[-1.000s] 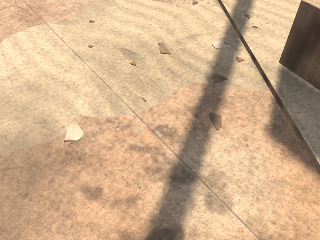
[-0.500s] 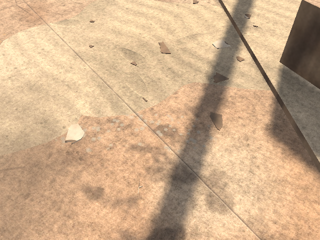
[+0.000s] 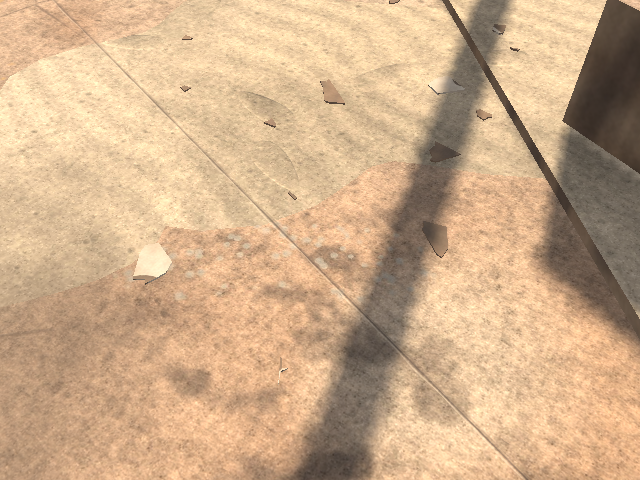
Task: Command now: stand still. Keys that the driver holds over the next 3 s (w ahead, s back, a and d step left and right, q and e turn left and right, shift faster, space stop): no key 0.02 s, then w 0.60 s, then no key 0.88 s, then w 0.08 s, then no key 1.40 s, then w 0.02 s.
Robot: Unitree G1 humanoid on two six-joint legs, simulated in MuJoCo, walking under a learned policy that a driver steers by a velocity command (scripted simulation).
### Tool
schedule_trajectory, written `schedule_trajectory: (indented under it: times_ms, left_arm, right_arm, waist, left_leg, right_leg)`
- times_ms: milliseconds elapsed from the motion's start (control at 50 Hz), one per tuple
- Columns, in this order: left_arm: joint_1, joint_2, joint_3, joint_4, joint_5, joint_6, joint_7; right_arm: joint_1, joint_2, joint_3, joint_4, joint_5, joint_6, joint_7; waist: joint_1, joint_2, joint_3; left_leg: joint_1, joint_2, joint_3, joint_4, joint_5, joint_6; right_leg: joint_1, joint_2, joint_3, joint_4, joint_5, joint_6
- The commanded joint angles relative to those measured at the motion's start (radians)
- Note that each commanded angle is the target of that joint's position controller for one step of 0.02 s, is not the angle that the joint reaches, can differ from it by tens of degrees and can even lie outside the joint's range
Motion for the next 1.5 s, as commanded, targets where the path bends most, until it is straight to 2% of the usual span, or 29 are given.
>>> schedule_trajectory:
  times_ms: [20,60,120,240,300,340,360,380,400,440,500,560,640,680,720,740,760,780,800,820,860,940,1020,1100,1120,1140,1160,1280,1500]
  left_arm:
    - [0.038,0.096,0.013,-0.020,0.000,-0.006,0.003]
    - [0.067,0.096,0.015,-0.006,-0.007,-0.004,0.006]
    - [0.069,0.112,0.023,-0.027,-0.016,-0.021,0.007]
    - [0.193,0.146,0.039,-0.022,-0.033,-0.081,-0.019]
    - [0.160,0.179,0.047,-0.050,-0.033,-0.088,-0.023]
    - [-0.035,0.148,0.038,-0.130,-0.041,-0.097,-0.027]
    - [-0.097,0.092,0.026,-0.179,-0.034,-0.123,-0.032]
    - [-0.066,0.098,0.028,-0.178,-0.020,-0.142,-0.035]
    - [-0.063,0.111,0.031,-0.177,-0.029,-0.150,-0.046]
    - [-0.097,0.091,0.027,-0.200,-0.048,-0.151,-0.057]
    - [-0.131,0.064,0.026,-0.231,-0.031,-0.136,-0.067]
    - [-0.260,0.021,0.003,-0.292,-0.019,-0.123,-0.075]
    - [-0.342,0.090,0.015,-0.352,-0.030,-0.112,-0.075]
    - [-0.250,0.144,0.041,-0.337,-0.022,-0.119,-0.075]
    - [0.037,0.204,0.074,-0.242,-0.018,-0.115,-0.066]
    - [0.182,0.278,0.084,-0.208,0.013,-0.107,-0.055]
    - [0.200,0.294,0.074,-0.192,0.035,-0.107,-0.069]
    - [0.143,0.227,0.065,-0.202,0.018,-0.097,-0.072]
    - [0.001,0.183,0.049,-0.224,-0.002,-0.097,-0.071]
    - [-0.086,0.147,0.036,-0.236,-0.007,-0.101,-0.071]
    - [-0.137,0.121,0.024,-0.223,0.015,-0.109,-0.075]
    - [-0.157,0.129,0.019,-0.190,0.042,-0.112,-0.062]
    - [-0.121,0.174,0.031,-0.177,0.023,-0.082,-0.037]
    - [-0.079,0.112,0.008,-0.151,0.003,-0.060,-0.028]
    - [-0.049,0.102,0.004,-0.145,0.006,-0.059,-0.028]
    - [0.029,0.102,0.010,-0.139,0.007,-0.053,-0.024]
    - [0.010,0.112,0.011,-0.130,0.016,-0.046,-0.016]
    - [0.003,0.113,0.014,-0.107,0.008,-0.038,-0.010]
    - [0.007,0.109,0.020,-0.067,-0.003,-0.018,-0.004]
  right_arm:
    - [0.052,-0.094,-0.015,-0.014,0.000,-0.005,-0.003]
    - [0.078,-0.092,-0.017,0.001,0.007,-0.001,-0.006]
    - [0.065,-0.106,-0.024,-0.023,0.017,-0.015,-0.008]
    - [0.032,-0.049,-0.018,-0.069,0.028,-0.087,0.026]
    - [0.063,-0.034,-0.015,-0.074,0.033,-0.110,0.038]
    - [0.292,-0.085,-0.035,0.005,0.033,-0.119,0.042]
    - [0.463,-0.211,-0.077,0.064,0.037,-0.119,0.042]
    - [0.493,-0.212,-0.072,0.057,0.020,-0.116,0.051]
    - [0.429,-0.144,-0.049,0.036,0.005,-0.115,0.051]
    - [0.337,-0.121,-0.033,0.006,0.005,-0.105,0.055]
    - [0.285,-0.060,-0.005,-0.013,0.001,-0.079,0.044]
    - [0.229,-0.116,-0.010,-0.054,-0.004,-0.079,0.018]
    - [0.278,-0.172,-0.034,-0.033,0.021,-0.091,0.009]
    - [0.272,-0.185,-0.043,-0.033,0.008,-0.079,0.009]
    - [0.235,-0.177,-0.040,-0.054,-0.006,-0.061,0.016]
    - [0.248,-0.127,-0.024,-0.086,-0.027,-0.064,0.020]
    - [0.467,0.027,0.015,-0.043,-0.005,-0.075,0.035]
    - [0.420,-0.086,-0.014,-0.021,0.014,-0.088,0.041]
    - [0.281,-0.122,-0.027,-0.069,0.034,-0.088,0.039]
    - [0.202,-0.131,-0.030,-0.091,0.025,-0.083,0.026]
    - [0.193,-0.116,-0.043,-0.100,0.012,-0.053,0.007]
    - [0.185,-0.054,-0.036,-0.118,0.002,-0.016,-0.014]
    - [0.076,-0.100,-0.044,-0.141,-0.001,0.012,-0.014]
    - [0.040,-0.107,-0.050,-0.138,-0.024,0.013,-0.010]
    - [0.037,-0.137,-0.052,-0.145,-0.026,0.008,-0.012]
    - [-0.001,-0.209,-0.069,-0.130,-0.010,0.004,-0.013]
    - [-0.017,-0.147,-0.061,-0.125,-0.007,-0.004,-0.006]
    - [-0.011,-0.110,-0.054,-0.093,0.001,-0.037,0.002]
    - [-0.004,-0.099,-0.053,-0.054,0.004,-0.018,0.003]
  waist:
    - [0.000,0.002,0.011]
    - [0.001,0.001,0.001]
    - [0.002,-0.004,0.111]
    - [0.033,-0.113,0.087]
    - [-0.016,-0.160,0.097]
    - [-0.143,-0.049,0.080]
    - [-0.184,0.235,0.030]
    - [-0.166,0.311,-0.010]
    - [-0.119,0.171,0.024]
    - [-0.075,0.058,0.071]
    - [-0.039,0.073,0.085]
    - [-0.043,0.076,0.114]
    - [-0.027,0.109,0.123]
    - [0.031,0.143,0.022]
    - [0.163,0.154,-0.154]
    - [0.172,-0.008,-0.302]
    - [0.066,-0.286,-0.542]
    - [0.089,-0.146,-0.513]
    - [0.055,-0.111,-0.294]
    - [0.024,-0.002,-0.195]
    - [-0.031,-0.022,-0.123]
    - [-0.078,-0.084,-0.108]
    - [-0.036,-0.088,-0.127]
    - [-0.049,-0.036,-0.035]
    - [-0.027,0.014,-0.010]
    - [0.054,0.159,0.015]
    - [0.034,0.165,0.019]
    - [0.012,0.057,-0.054]
    - [0.002,0.001,-0.061]
  left_leg:
    - [-0.032,0.013,-0.011,-0.088,0.098,0.017]
    - [-0.042,-0.015,0.011,-0.075,-0.161,0.032]
    - [-0.158,0.008,-0.038,-0.063,-0.451,0.084]
    - [-0.271,-0.016,-0.003,0.122,-0.250,0.097]
    - [-0.190,-0.021,0.022,0.135,-0.159,0.129]
    - [0.106,0.022,-0.084,-0.040,-0.083,0.158]
    - [0.393,0.169,-0.367,-0.163,0.063,0.224]
    - [0.505,0.337,-0.609,-0.210,0.274,0.277]
    - [0.492,0.354,-0.571,-0.186,0.336,0.278]
    - [0.469,0.322,-0.412,-0.218,0.399,0.258]
    - [0.304,0.219,-0.209,-0.311,0.439,0.187]
    - [0.032,0.126,-0.067,-0.406,0.377,0.170]
    - [0.147,0.187,-0.064,-0.410,0.503,0.159]
    - [0.251,0.194,-0.053,-0.237,0.869,0.115]
    - [0.180,0.135,-0.021,0.124,0.980,0.052]
    - [-0.069,0.053,-0.004,0.450,0.532,0.019]
    - [-0.309,-0.131,-0.111,0.853,-0.421,-0.017]
    - [-0.294,-0.089,-0.219,0.944,-0.376,-0.005]
    - [-0.365,-0.028,-0.137,0.914,-0.315,-0.003]
    - [-0.338,0.026,-0.094,0.852,-0.237,-0.007]
    - [-0.206,0.077,-0.084,0.756,-0.166,-0.008]
    - [-0.084,0.085,-0.053,0.453,-0.117,-0.022]
    - [-0.024,0.075,-0.036,0.239,0.027,-0.023]
    - [0.068,0.070,-0.032,-0.015,0.107,0.019]
    - [0.058,0.127,-0.095,-0.082,0.140,0.042]
    - [-0.059,0.130,-0.117,-0.104,-0.012,0.080]
    - [-0.150,0.103,-0.106,-0.145,-0.142,0.075]
    - [-0.046,0.064,-0.058,-0.080,0.148,0.033]
    - [0.001,0.043,-0.031,-0.042,0.305,0.044]
  right_leg:
    - [-0.010,-0.022,0.018,-0.087,0.115,-0.021]
    - [-0.022,0.005,-0.003,-0.079,-0.163,-0.036]
    - [-0.140,-0.025,0.050,-0.082,-0.476,-0.087]
    - [-0.009,-0.183,0.318,-0.190,-0.492,-0.198]
    - [-0.060,-0.265,0.442,-0.227,-0.389,-0.239]
    - [-0.267,-0.137,0.200,0.001,-0.073,-0.146]
    - [-0.512,0.031,-0.042,0.390,0.096,-0.052]
    - [-0.697,0.053,-0.026,0.627,-0.228,-0.032]
    - [-0.773,-0.004,0.034,0.767,-0.254,-0.055]
    - [-0.885,-0.068,0.017,0.840,-0.146,-0.076]
    - [-0.750,-0.105,-0.043,0.671,-0.001,-0.059]
    - [-0.445,-0.052,-0.107,0.297,0.245,-0.022]
    - [-0.337,-0.013,-0.086,0.068,0.317,-0.052]
    - [-0.200,0.040,-0.097,0.038,0.314,-0.081]
    - [0.157,0.030,-0.080,0.017,0.442,-0.128]
    - [0.477,-0.192,0.147,0.112,0.775,-0.192]
    - [0.735,-0.478,0.577,0.039,0.939,-0.419]
    - [0.565,-0.406,0.577,-0.060,0.789,-0.384]
    - [0.370,-0.359,0.389,-0.094,0.707,-0.334]
    - [0.190,-0.314,0.293,-0.143,0.677,-0.291]
    - [-0.051,-0.247,0.159,-0.213,0.655,-0.260]
    - [-0.216,-0.198,0.046,-0.262,0.613,-0.269]
    - [-0.213,-0.200,0.091,-0.306,0.104,-0.243]
    - [-0.262,-0.137,0.102,-0.263,-0.247,-0.132]
    - [-0.258,-0.096,0.079,-0.197,-0.237,-0.090]
    - [-0.203,-0.019,-0.007,-0.175,-0.166,-0.062]
    - [-0.092,-0.009,-0.035,-0.131,-0.084,-0.042]
    - [-0.027,-0.035,-0.022,-0.083,0.114,-0.057]
    - [0.029,-0.044,-0.020,-0.044,0.266,-0.046]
